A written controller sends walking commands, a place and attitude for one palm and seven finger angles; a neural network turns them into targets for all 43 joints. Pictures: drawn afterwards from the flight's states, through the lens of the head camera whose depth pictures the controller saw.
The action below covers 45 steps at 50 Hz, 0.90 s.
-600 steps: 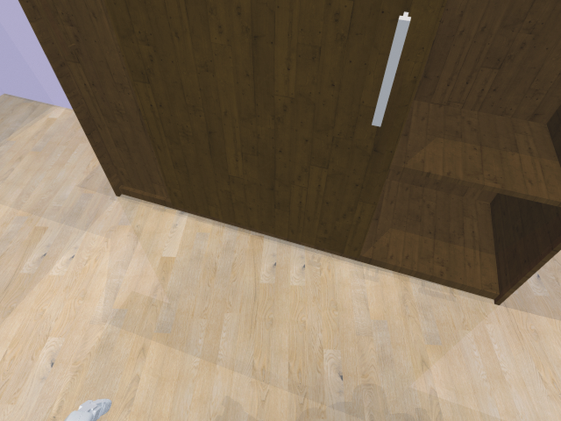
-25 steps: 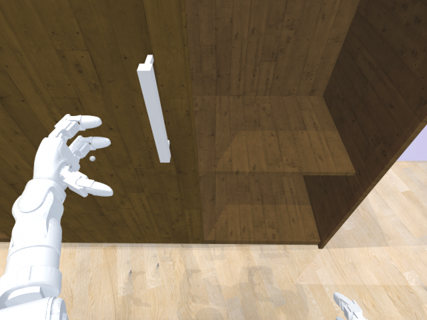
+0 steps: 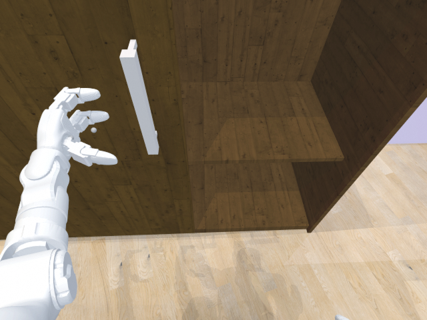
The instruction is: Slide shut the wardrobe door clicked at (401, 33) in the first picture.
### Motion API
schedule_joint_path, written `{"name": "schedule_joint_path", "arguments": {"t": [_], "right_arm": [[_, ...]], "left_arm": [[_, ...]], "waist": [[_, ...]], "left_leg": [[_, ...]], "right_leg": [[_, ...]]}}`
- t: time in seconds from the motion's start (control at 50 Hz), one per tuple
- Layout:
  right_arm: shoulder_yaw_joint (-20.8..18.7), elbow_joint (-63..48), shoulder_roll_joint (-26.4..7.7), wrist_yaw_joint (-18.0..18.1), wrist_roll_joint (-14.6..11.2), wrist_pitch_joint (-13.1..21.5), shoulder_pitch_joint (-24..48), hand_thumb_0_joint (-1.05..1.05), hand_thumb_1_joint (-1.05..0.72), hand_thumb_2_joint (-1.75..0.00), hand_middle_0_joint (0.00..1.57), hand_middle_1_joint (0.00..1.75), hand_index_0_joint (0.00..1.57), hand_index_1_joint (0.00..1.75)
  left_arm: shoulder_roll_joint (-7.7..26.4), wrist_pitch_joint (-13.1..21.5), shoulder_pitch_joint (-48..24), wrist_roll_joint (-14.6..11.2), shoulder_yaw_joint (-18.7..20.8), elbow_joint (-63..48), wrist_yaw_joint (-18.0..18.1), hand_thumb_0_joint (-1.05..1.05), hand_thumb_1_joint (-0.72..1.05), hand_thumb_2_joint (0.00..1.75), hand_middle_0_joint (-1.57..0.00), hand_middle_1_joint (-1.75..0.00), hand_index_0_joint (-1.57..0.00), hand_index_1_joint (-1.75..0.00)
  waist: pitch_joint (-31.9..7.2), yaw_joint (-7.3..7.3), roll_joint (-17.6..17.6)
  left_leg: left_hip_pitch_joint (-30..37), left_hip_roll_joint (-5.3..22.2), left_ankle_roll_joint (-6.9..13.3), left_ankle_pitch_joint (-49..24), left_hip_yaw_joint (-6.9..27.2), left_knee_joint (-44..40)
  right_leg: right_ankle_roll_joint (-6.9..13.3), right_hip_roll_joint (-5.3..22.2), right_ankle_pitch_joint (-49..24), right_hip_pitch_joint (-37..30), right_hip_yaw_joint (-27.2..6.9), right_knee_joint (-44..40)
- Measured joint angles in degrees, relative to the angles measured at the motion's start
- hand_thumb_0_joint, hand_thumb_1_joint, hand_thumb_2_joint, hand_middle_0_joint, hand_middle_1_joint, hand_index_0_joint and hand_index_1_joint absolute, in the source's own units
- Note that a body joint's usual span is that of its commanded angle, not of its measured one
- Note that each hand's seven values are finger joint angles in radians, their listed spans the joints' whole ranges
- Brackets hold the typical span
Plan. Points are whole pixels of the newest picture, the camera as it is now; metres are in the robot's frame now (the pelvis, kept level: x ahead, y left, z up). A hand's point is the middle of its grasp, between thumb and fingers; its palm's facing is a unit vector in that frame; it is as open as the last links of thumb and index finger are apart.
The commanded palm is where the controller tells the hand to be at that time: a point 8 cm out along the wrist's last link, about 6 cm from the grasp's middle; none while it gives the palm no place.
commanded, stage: move the hooked fingers beside the handle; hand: left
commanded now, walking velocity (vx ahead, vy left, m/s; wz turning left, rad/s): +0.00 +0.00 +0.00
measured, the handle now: (144, 104) +0.52 +0.14 +0.10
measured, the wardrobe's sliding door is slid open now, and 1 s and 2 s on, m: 0.55 0.55 0.55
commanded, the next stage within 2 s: feel for the door with the fingertips in 1.06 s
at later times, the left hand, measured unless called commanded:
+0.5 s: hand (105, 118) +0.47 +0.21 +0.11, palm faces +0.05 -1.00 -0.01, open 13.9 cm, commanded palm +0.44 +0.26 +0.11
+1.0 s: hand (109, 119) +0.47 +0.20 +0.11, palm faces +0.05 -1.00 -0.01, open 13.9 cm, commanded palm +0.45 +0.25 +0.11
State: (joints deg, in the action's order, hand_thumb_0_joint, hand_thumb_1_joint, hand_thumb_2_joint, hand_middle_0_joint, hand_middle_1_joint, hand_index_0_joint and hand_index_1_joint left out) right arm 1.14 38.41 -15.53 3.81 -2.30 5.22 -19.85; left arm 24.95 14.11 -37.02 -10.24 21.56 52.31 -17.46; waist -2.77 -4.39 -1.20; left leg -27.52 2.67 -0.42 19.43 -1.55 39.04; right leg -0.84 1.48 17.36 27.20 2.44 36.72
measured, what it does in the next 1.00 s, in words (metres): stands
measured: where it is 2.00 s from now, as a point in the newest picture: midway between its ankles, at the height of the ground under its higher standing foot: outside the picture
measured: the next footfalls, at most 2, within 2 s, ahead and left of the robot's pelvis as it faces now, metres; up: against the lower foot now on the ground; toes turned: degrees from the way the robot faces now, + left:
none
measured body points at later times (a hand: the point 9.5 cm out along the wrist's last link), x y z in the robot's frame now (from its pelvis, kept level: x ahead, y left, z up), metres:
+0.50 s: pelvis +0.01 +0.00 +0.00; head +0.07 +0.01 +0.44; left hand +0.46 +0.26 +0.11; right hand +0.02 -0.26 -0.12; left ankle +0.00 +0.12 -0.72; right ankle +0.01 -0.13 -0.72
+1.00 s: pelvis +0.01 +0.00 -0.01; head +0.08 +0.01 +0.44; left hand +0.46 +0.26 +0.11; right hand +0.05 -0.26 -0.12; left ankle +0.00 +0.12 -0.72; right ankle +0.01 -0.13 -0.72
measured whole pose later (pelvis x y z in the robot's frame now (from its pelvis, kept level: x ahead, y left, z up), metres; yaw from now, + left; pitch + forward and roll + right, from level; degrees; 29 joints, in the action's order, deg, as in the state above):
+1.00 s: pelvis +0.01 +0.00 -0.01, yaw -1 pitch +12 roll -1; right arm 0.8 37.7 -14.8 2.1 -1.5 0.8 -20.5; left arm 25.1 17.4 -44.0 -7.4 21.8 59.6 -13.4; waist -3.8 -6.1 -1.1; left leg -32.5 3.1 -0.1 21.3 -1.8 42.3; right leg -1.2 1.1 18.5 32.0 2.0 39.1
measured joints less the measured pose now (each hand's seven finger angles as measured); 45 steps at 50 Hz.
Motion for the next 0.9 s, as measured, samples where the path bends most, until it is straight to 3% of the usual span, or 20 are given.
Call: {"name": "schedule_joint_path", "arguments": {"t": [0.28,0.48,0.78,0.9], "right_arm": [[-0.5,1.0,0.2,-1.1,0.9,-2.5,-2.2,0.01,-0.91,-0.90,0.20,0.30,0.20,0.30],[-0.5,0.0,0.6,-1.7,0.9,-4.7,-3.3,0.01,-0.91,-0.90,0.20,0.30,0.20,0.30],[-0.6,-0.3,0.4,-1.6,0.6,-4.4,-1.1,0.01,-0.91,-0.90,0.20,0.30,0.20,0.30],[-0.4,-1.1,0.5,-1.7,0.8,-4.4,-0.4,0.01,-0.91,-0.90,0.20,0.30,0.20,0.30]], "left_arm": [[1.4,2.8,-8.1,2.6,1.1,8.1,2.4,-0.01,-0.50,0.30,-0.30,-1.20,-0.30,-1.20],[2.1,2.8,-6.5,3.1,2.4,8.2,2.6,-0.01,-0.50,0.30,-0.32,-1.22,-0.32,-1.21],[0.2,3.0,-6.3,2.1,0.5,6.7,2.9,-0.01,-0.50,0.30,-0.30,-1.20,-0.30,-1.20],[0.5,2.8,-6.8,3.2,0.4,7.4,3.9,-0.01,-0.50,0.30,-0.30,-1.20,-0.30,-1.20]], "waist": [[-0.6,-2.25,0.3],[-1.3,-2.43,0.1],[-1.5,-1.62,0.1],[-1.2,-1.91,0.2]], "left_leg": [[-4.1,0.3,0.2,0.8,-0.6,1.8],[-4.5,0.6,0.3,1.3,-1.0,2.2],[-4.4,0.4,0.4,1.7,-0.4,2.8],[-4.9,0.4,0.3,1.8,-0.3,3.1]], "right_leg": [[-0.3,-0.2,0.2,4.2,-0.7,1.4],[-0.3,-0.6,0.4,4.7,-1.1,1.5],[-0.4,-0.4,0.8,4.2,-0.6,1.7],[-0.4,-0.3,1.0,4.7,-0.6,2.2]]}}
